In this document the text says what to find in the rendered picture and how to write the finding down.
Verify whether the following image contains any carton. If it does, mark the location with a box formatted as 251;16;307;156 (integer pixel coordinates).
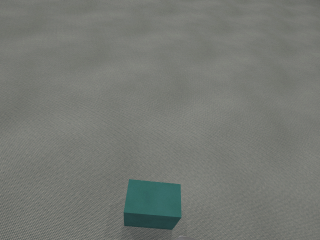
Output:
123;179;182;230

